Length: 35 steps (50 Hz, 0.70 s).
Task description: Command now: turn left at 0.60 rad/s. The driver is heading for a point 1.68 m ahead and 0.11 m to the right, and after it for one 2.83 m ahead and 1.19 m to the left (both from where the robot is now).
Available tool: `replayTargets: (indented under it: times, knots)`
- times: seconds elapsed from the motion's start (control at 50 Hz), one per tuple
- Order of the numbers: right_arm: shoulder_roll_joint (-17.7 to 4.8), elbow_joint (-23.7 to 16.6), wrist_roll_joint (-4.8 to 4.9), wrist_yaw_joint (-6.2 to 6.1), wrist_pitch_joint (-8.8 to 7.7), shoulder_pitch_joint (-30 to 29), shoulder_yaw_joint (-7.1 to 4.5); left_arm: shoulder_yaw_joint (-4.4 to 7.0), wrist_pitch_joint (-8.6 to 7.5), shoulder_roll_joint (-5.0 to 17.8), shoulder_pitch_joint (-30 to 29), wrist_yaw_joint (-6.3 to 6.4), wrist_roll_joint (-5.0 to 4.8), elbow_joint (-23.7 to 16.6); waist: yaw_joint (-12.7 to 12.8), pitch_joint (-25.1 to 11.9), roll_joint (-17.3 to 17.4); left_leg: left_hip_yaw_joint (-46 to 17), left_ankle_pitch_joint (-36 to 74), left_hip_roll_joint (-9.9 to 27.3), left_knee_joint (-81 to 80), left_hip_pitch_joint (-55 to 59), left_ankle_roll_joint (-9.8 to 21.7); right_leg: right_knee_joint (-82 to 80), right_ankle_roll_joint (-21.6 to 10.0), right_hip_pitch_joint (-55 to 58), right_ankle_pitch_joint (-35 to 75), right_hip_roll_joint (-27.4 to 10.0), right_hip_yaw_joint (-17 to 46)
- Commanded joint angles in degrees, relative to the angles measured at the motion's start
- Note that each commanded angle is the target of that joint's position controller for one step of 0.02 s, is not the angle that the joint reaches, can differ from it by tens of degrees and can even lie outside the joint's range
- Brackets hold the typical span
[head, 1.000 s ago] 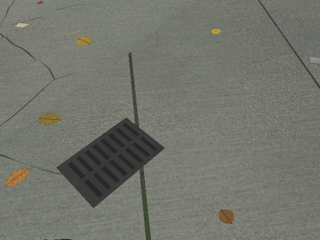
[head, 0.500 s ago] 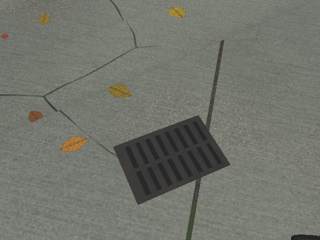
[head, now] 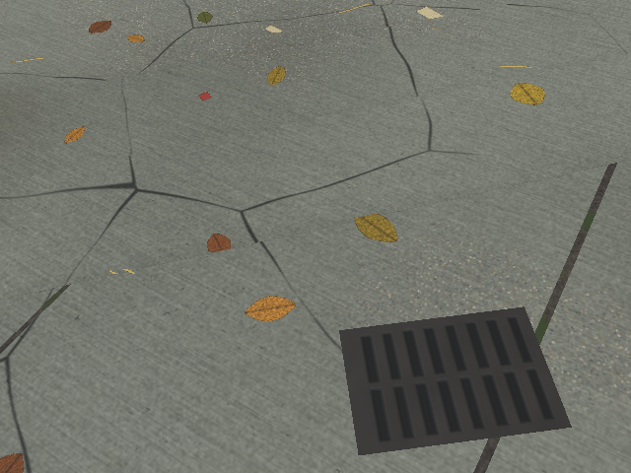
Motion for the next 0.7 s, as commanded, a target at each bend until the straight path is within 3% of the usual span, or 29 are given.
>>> replayTargets:
  times: [0.02,0.08,0.14,0.2,0.22,0.24,0.26,0.28,0.3,0.32,0.34,0.38,0.42,0.5,0.54,0.64,0.7]
  knots:
    - [-1.7,-5.8,0.34,0.17,-0.62,-4.0,-0.12,2.29,0.09,9.0,-0.7,0.66,0.07,-3.7,1.8,-3.6,-12.4,2.9,1.0,3.2,-4.1,-5.8,-2.0,-8.2,-11.4,11.4,17.3,-12.5,8.3]
    - [-0.5,-7.0,-0.10,1.00,-0.82,-5.4,0.72,3.34,0.51,11.5,-0.4,0.33,-0.35,-3.5,2.7,-5.4,-13.7,5.1,-1.2,5.3,-13.6,0.8,-1.4,-7.5,-11.9,11.6,19.5,-14.5,6.1]
    - [-1.7,-7.0,0.00,1.61,-0.58,-4.4,0.36,3.96,0.45,12.9,-0.8,-0.39,-1.18,-3.1,2.3,-6.1,-14.6,7.9,-0.8,4.9,-21.5,7.1,0.2,-6.4,-11.7,10.2,21.4,-15.9,4.6]
    - [-1.7,-5.8,0.05,2.15,-0.29,-0.4,-0.20,4.12,0.20,12.9,-2.1,-0.64,-2.77,-2.5,-0.7,-6.3,-13.6,9.9,8.2,3.5,-36.4,15.4,4.0,-1.5,-8.7,8.3,20.0,-15.8,2.1]
    - [-2.3,-4.9,-0.21,1.82,-0.36,1.4,-0.53,3.51,-0.01,11.1,0.4,-0.81,-2.98,-1.1,-1.1,-6.7,-10.8,8.2,13.9,2.7,-43.2,23.1,6.1,2.6,-5.6,3.6,16.5,-13.8,0.3]
    - [-6.0,-5.0,-0.26,1.12,-0.59,3.2,-1.41,2.29,-0.28,7.5,2.5,-1.33,-1.18,-0.9,-0.5,-8.8,0.8,-3.6,30.0,10.9,-45.4,34.4,9.0,13.5,-0.3,-6.7,2.8,-9.1,-4.8]
    - [-10.3,-6.5,-1.63,0.57,-1.01,1.3,-1.51,0.59,-0.76,4.1,0.9,-1.80,1.07,-3.6,0.3,-9.0,16.5,-19.1,47.4,25.6,-43.5,37.0,19.1,25.6,4.3,-20.6,-24.2,-2.1,-6.4]
    - [-5.4,-5.7,-3.33,0.88,-2.28,3.3,-0.21,1.86,-0.64,8.0,-3.3,-1.18,-0.15,-3.5,-4.5,-12.0,9.3,-17.7,43.0,27.1,-44.5,31.5,24.0,33.3,4.9,-18.9,-25.7,-3.3,1.1]
    - [-2.5,-4.4,-3.63,1.07,-3.29,1.0,1.09,2.22,-0.18,8.9,-3.3,-1.17,-1.49,-2.7,-2.8,-9.7,6.8,-12.2,37.2,23.2,-45.3,28.7,21.6,34.7,4.4,-17.5,-22.8,-4.1,2.7]
    - [-0.9,-3.6,-3.00,1.12,-3.89,-2.4,1.60,2.18,0.32,8.0,-1.3,-1.06,-1.64,-1.0,-1.0,-8.3,5.6,-8.0,31.3,19.7,-45.8,27.3,18.1,33.0,4.4,-16.5,-19.1,-4.5,3.2]
    - [0.2,-3.1,-2.44,1.09,-4.35,-4.8,2.14,2.25,0.87,8.0,-0.1,-0.82,-1.20,0.5,-0.4,-6.9,5.8,-5.4,31.3,18.2,-46.1,25.8,16.4,32.0,4.9,-15.1,-15.1,-4.6,3.5]
    - [1.2,-1.8,-2.92,0.67,-4.82,-6.8,2.74,2.29,1.37,7.8,3.0,-0.90,-1.42,2.2,1.2,-6.0,5.8,-0.5,34.5,16.2,-46.7,21.8,15.8,30.8,5.8,-9.3,-9.5,-3.3,3.6]
    - [0.8,-1.1,-3.16,0.25,-4.79,-7.9,2.54,1.86,1.43,7.2,2.5,-1.00,-1.90,2.1,0.6,-4.9,5.3,1.7,31.3,15.7,-46.8,22.3,15.5,25.2,5.9,-7.7,-7.9,-2.9,3.2]
    - [-3.1,0.8,-2.31,-0.54,-3.43,-5.6,1.06,1.72,1.79,8.0,-0.1,-0.80,-2.05,-0.3,-2.2,-3.0,4.4,-2.5,27.4,20.5,-46.8,25.9,18.7,22.9,5.5,-10.9,-13.2,-2.7,1.6]
    - [-3.5,1.4,-1.99,-0.65,-3.02,-5.5,0.71,1.69,2.03,7.7,0.0,-0.81,-2.10,-0.9,-2.4,-2.4,3.5,-3.7,27.4,22.3,-46.9,27.0,19.8,23.3,5.2,-12.4,-15.0,-3.0,1.4]
    - [-3.8,2.1,-1.62,-0.76,-2.61,-7.7,0.10,1.57,2.32,6.6,1.3,-1.68,-2.18,-1.9,-1.3,-4.5,3.3,-0.7,35.4,23.2,-44.8,28.3,19.3,19.3,3.6,-8.9,-14.7,-2.2,-1.0]
    - [-4.5,2.7,-0.51,-0.98,-2.14,-9.2,-0.29,1.76,2.42,6.3,3.9,-2.66,-2.27,-1.8,1.0,-6.0,3.9,3.3,34.6,21.9,-40.5,27.4,16.1,8.1,1.0,-2.3,-6.9,-0.3,-3.8]
Keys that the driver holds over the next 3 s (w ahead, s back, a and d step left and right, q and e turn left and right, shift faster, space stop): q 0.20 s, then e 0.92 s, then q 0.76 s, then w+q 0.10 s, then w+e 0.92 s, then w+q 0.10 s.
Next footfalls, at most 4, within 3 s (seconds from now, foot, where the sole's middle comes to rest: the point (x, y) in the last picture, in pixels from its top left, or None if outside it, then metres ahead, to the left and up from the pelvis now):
0.24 left None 0.02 0.15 -0.78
0.74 right None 0.00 -0.08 -0.78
1.26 left None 0.09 0.14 -0.78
1.90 left None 0.06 0.19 -0.78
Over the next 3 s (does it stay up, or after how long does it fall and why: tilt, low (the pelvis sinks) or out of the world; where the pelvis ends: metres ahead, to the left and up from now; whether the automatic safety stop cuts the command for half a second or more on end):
stays up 0.50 0.03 -0.02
